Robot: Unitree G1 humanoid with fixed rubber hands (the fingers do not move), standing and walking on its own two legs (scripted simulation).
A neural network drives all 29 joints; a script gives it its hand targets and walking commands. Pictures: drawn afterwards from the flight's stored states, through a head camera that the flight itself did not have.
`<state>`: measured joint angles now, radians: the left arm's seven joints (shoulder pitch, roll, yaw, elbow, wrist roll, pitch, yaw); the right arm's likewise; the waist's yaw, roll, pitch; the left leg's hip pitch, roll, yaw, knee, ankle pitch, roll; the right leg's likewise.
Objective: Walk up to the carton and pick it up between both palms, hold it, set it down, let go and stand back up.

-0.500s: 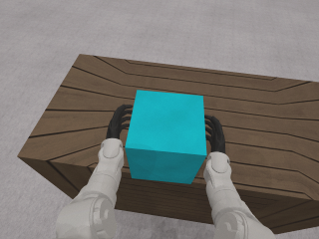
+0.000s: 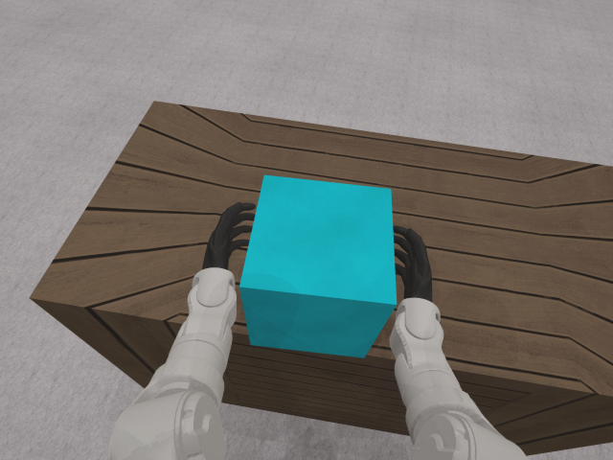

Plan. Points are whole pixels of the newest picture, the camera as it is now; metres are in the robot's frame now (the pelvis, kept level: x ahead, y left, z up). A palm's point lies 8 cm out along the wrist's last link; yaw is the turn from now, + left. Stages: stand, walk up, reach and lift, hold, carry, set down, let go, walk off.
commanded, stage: reach and lift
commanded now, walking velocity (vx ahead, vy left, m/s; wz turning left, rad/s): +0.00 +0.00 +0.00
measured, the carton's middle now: (316, 271) +0.38 -0.01 -0.03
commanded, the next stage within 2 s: none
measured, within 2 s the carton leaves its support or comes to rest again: leaves its support in 0.72 s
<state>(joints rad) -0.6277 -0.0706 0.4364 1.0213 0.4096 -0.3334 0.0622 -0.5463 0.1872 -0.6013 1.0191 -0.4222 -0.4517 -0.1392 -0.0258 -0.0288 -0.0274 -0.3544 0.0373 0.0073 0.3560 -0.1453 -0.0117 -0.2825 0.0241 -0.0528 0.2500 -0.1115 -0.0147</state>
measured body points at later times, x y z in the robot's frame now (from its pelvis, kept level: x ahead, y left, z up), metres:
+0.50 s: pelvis +0.00 +0.00 +0.00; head +0.06 +0.02 +0.45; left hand +0.39 +0.13 +0.01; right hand +0.36 -0.14 +0.00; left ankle +0.01 +0.12 -0.75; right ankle +0.00 -0.11 -0.75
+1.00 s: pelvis -0.01 +0.00 +0.00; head +0.03 +0.02 +0.45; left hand +0.39 +0.13 +0.04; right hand +0.36 -0.14 +0.03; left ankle +0.01 +0.12 -0.75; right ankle +0.00 -0.11 -0.75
